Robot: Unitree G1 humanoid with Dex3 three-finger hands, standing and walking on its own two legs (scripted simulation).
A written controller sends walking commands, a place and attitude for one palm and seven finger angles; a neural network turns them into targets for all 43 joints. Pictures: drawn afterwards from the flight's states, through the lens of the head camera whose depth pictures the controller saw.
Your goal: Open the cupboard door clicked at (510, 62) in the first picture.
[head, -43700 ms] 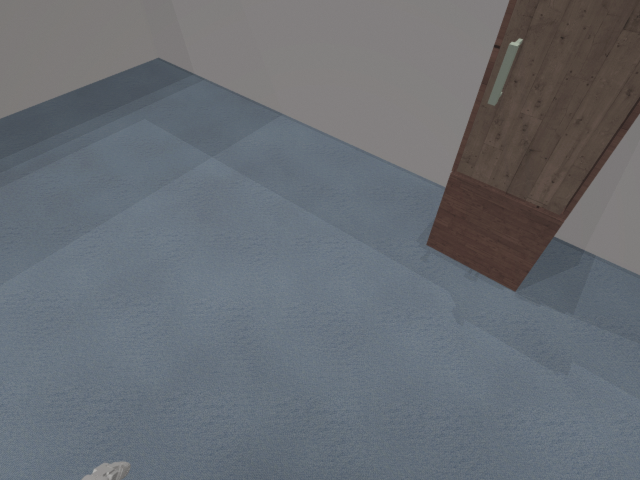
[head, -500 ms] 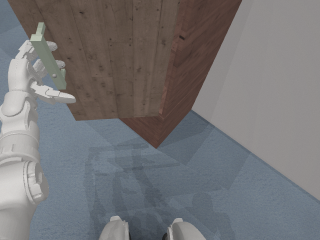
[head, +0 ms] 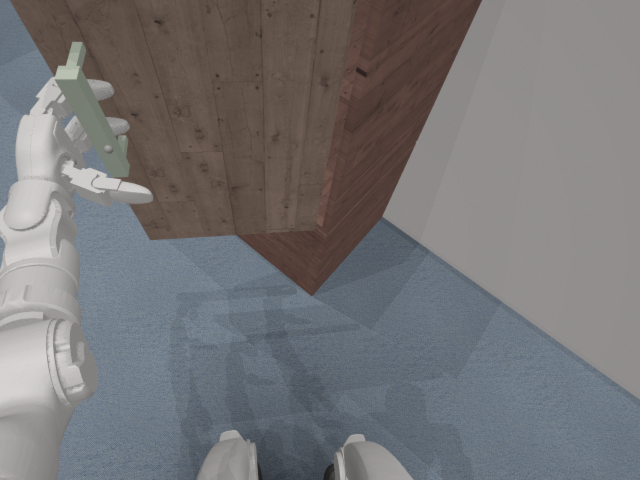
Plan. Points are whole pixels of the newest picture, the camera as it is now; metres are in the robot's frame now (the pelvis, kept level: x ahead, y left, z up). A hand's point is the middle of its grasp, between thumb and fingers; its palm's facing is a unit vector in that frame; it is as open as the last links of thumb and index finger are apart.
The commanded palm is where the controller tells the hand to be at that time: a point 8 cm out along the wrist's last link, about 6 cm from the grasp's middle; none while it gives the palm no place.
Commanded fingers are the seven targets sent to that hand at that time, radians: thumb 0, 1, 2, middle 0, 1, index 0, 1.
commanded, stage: close the thumb around the handle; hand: left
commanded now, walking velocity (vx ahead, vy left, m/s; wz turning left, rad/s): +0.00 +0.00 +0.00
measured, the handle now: (100, 116) +0.55 +0.24 +0.08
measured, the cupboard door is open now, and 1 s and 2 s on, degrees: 46 50 98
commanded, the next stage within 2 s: pull the door open along its arc in 0.64 s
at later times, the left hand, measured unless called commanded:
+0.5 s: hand (116, 146) +0.50 +0.21 +0.08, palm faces +0.05 -1.00 -0.01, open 6.4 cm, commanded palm +0.47 +0.26 +0.08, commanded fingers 0.00 0.90 0.90 -0.40 -1.35 -0.40 -1.35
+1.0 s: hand (118, 161) +0.47 +0.21 +0.08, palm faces +0.05 -1.00 +0.00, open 5.6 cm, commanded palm +0.42 +0.26 +0.08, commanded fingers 0.00 0.90 0.90 -0.40 -1.35 -0.40 -1.35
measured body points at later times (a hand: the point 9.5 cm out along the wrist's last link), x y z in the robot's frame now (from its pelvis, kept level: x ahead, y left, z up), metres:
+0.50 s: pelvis +0.00 +0.00 +0.00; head +0.12 +0.02 +0.44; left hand +0.49 +0.27 +0.08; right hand +0.01 -0.27 -0.11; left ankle +0.02 +0.10 -0.67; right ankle -0.01 -0.12 -0.67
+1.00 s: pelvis +0.01 +0.00 +0.01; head +0.11 +0.01 +0.45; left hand +0.47 +0.26 +0.08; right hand +0.03 -0.27 -0.10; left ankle +0.02 +0.10 -0.67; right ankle -0.01 -0.12 -0.67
